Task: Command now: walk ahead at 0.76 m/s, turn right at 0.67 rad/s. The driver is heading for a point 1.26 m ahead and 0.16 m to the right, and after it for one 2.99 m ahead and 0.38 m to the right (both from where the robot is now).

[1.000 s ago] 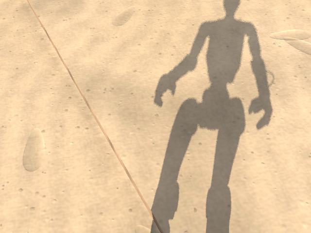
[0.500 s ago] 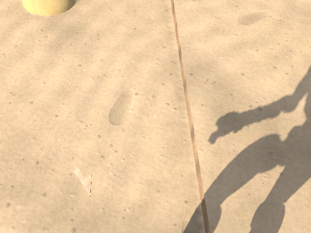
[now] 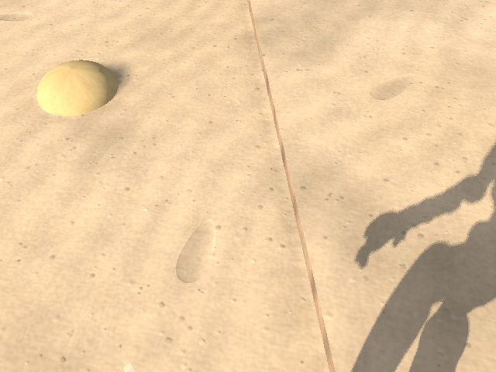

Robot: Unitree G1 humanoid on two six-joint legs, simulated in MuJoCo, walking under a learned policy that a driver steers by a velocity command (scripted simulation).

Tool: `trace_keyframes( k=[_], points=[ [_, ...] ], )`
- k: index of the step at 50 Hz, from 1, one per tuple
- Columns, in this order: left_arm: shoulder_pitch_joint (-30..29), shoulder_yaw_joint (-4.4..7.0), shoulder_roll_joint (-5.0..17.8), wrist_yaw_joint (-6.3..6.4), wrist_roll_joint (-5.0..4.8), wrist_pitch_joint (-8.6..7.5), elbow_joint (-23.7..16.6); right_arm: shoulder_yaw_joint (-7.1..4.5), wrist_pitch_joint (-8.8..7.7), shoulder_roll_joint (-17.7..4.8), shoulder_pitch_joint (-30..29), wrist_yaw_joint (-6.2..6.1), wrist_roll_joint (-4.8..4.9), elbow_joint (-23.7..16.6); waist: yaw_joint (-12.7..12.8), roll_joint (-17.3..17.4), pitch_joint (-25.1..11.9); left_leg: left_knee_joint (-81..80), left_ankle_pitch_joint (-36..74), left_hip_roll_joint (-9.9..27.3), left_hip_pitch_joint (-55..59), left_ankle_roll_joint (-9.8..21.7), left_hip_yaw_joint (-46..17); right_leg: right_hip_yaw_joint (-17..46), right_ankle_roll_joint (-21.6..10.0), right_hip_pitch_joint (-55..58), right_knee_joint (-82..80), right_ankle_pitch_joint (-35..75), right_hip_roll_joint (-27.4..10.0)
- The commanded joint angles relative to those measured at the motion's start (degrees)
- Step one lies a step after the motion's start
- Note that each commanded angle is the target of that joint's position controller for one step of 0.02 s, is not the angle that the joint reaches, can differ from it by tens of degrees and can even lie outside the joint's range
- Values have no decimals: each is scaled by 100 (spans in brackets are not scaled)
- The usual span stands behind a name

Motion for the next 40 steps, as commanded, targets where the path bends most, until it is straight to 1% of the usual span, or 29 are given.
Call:
trace_keyframes(
  k=[1, 3, 4, 5, 6, 7, 8, 9, 11, 13, 15, 18, 21, 23, 25, 26, 27, 28, 29, 30, 31, 32, 33, 34, 35, 37, 38, 39, 40],
  points=[
    [-910, 25, 402, -101, -9, -68, -708, -291, -115, -953, -390, -55, -32, -312, -37, 579, 855, -1009, -1193, 1611, -582, 619, -382, -257, -316, -61, -322, -296, -169],
    [-661, 32, 484, -11, -33, -47, -653, -289, -75, -963, -408, -66, -50, -277, 103, 567, 705, -461, 151, 1585, -686, 648, 5, -655, -655, 742, -353, -853, 114],
    [-55, 75, 541, 67, -43, -58, -483, -304, -47, -1042, -465, -70, -24, -251, 448, 497, 430, 543, 2053, 1532, -778, 639, 292, -906, -783, 1514, -476, -1081, 488],
    [1122, 163, 669, 169, -8, -97, -96, -278, 34, -1014, -531, -48, 17, -248, 1034, -9, -150, 2513, 3833, 1222, -1105, 526, 687, -782, -1016, 2827, -1055, -1375, 879],
    [2350, 347, 1229, 271, 36, -148, 224, -168, 19, -768, -783, -14, -40, -419, 1556, -1061, -506, 4802, 3090, 814, -2345, 269, 720, 321, -1112, 4125, -1768, -2142, 437],
    [1723, 307, 1694, 313, 46, -202, 39, 146, -37, 295, -895, 109, -67, -714, 861, -2244, -105, 6230, -1187, -139, -4600, -15, -99, 3384, -1425, 4454, -2990, -3962, -800],
    [1241, 363, 1767, 341, -93, -182, -210, 66, -132, -241, -1340, 148, -127, -1047, 912, -1879, -105, 6682, -731, -281, -5492, -29, -1142, 5235, -1824, 4480, -4101, -4007, -1034],
    [1087, 342, 1562, 389, -28, -162, -171, 9, -216, -614, -1373, 190, -141, -1056, 721, -1173, 200, 6871, -311, 66, -5882, -5, -1155, 4723, -1846, 4483, -3727, -3468, -1198],
    [938, 245, 1200, 423, -99, -225, -144, 65, -215, -582, -927, 144, -238, -766, 322, -315, 455, 6482, 173, 481, -5201, -69, -1022, 3351, -1603, 3350, -3418, -2386, -679],
    [620, 113, 895, 460, -124, -342, -184, 124, -8, -497, -790, 192, -257, -736, 50, -407, 655, 6243, 402, 565, -4751, -231, -905, 2662, -1527, 2464, -3603, -1735, -176],
    [688, 122, 954, 446, -148, -433, -120, 185, 140, -452, -1142, 219, -217, -924, -6, -309, 864, 5771, 432, 516, -4643, -326, -630, 2307, -1592, 1957, -3780, -822, 68],
    [967, 90, 838, 468, -126, -517, 1, 280, 110, -345, -1734, 249, -74, -1150, 206, -250, 1017, 4468, 848, 383, -4563, -347, -292, 1894, -1516, 2176, -3957, 1234, 185],
    [1035, 45, 807, 489, -133, -645, 206, 347, 66, -208, -2061, 255, 95, -1185, 395, -602, 891, 2781, 1975, 204, -3617, 5, -24, 1415, -1134, 2763, -4399, 3260, -9],
    [1004, 44, 901, 492, -90, -722, 336, 286, 70, -344, -1796, 192, 152, -991, 283, -638, 571, 2403, 2009, -87, -3076, 331, 168, 955, -855, 3689, -4166, 5296, -147],
    [940, 105, 1072, 548, 88, -684, 413, 157, 139, -672, -1145, 88, 213, -808, -134, -861, 51, 2398, 1002, -485, -2663, 512, 363, 775, -712, 4623, -3294, 7543, -408],
    [1432, 66, 900, 571, 221, -586, 549, 11, 116, -981, -816, 25, 194, -648, -103, -358, -241, 2602, 545, -933, -2187, 617, 912, 686, -616, 4851, -2141, 9197, -385],
    [1758, -1, 810, 623, 215, -514, 725, -25, 97, -865, -687, -5, 175, -540, -106, -78, -216, 2342, 385, -990, -1589, 718, 1002, 614, -436, 4432, -852, 9637, -526],
    [1262, 19, 950, 667, 133, -491, 660, -99, 59, -794, 350, 21, 176, -137, -735, -24, -290, 1608, 1269, -822, -417, 876, 664, 453, -257, 3574, 490, 9053, -451],
    [-22, 106, 1216, 692, 50, -545, 325, -280, 60, -1070, 1827, 28, 150, 342, -1808, 285, -397, 1139, 1581, -258, 1237, 1422, -166, 161, -85, 1724, 3259, 6167, 300],
    [-1010, -181, 163, 670, 112, -808, -180, -254, 78, -1119, 2223, 122, 79, 702, -1492, 1591, -194, 1759, 4472, 867, 2480, 1787, -2082, -31, -1, -998, 5625, -1419, 1348],
    [-511, -263, 70, 691, -241, -786, -641, -332, 20, -1302, 2106, 100, -90, 792, -944, 1760, -1232, 1461, 3224, 2037, 3788, 2992, -4369, 999, 174, -2708, 6973, -1918, 969],
    [-1132, -355, 116, 725, -48, -841, -845, -338, -1, -820, 1935, 32, -67, 724, -1104, 660, -1116, 797, 1266, 2143, 3129, 2789, -5026, 1351, 42, -3032, 7145, -1712, 446],
    [-2064, -377, 183, 705, 77, -875, -1287, -283, -79, -582, 2232, -92, -25, 910, -1204, 333, -268, 539, 388, 1996, 2150, 2561, -5273, 1656, -65, -3607, 7364, -2505, 348],
    [-2203, -490, -154, 659, 287, -823, -1548, -222, -145, -353, 1967, -223, -37, 995, -667, -237, 195, 606, 143, 2021, 1319, 2245, -4984, 2063, -280, -4085, 7727, -2976, 154],
    [-2244, -607, -337, 572, 409, -709, -1732, -154, -225, -308, 1681, -313, 29, 936, -241, -422, 587, 494, -67, 2015, 299, 1956, -4593, 2107, -441, -4448, 7811, -3370, 85],
    [-1896, -765, -284, 443, 224, -543, -1929, -110, -286, -705, 59, -158, 28, 497, 806, -655, 1444, -985, -1571, 1217, -2925, 1513, -3233, 953, -429, -2726, 4993, -2615, -137],
    [-1895, -760, -148, 419, 170, -506, -1970, -145, -337, -912, -393, -123, 45, 320, 927, -775, 1670, -1633, -1268, 762, -4392, 1486, -2773, 346, -195, -1249, 3694, -1617, -200],
    [-1469, -826, -306, 346, 151, -498, -1837, -155, -375, -859, -611, -77, 160, 235, 1096, -971, 1556, -1833, -511, 344, -5829, 1330, -2186, 151, -92, 1115, 2387, -324, -258],
    [-1316, -832, -433, 293, 117, -446, -1669, -241, -394, -1086, -101, -24, 358, 398, 838, -889, 1133, -1848, 417, 305, -5878, 1447, -2021, -254, -8, 2455, 2080, 142, -42]
  ],
)
Velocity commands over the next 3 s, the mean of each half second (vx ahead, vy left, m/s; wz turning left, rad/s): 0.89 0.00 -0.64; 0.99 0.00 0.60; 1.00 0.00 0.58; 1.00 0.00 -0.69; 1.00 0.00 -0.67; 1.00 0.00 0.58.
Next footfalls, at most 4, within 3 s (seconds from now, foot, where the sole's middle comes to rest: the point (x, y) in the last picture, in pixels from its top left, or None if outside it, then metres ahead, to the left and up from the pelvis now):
0.12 right None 0.16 -0.14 -0.78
0.58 left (300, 362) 0.58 -0.09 -0.78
0.88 right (406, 252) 0.87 -0.43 -0.70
1.30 left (328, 166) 1.25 -0.24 -0.70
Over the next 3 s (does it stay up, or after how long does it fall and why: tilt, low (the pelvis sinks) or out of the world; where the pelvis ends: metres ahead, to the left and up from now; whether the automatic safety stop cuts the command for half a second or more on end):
stays up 2.62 -0.44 0.05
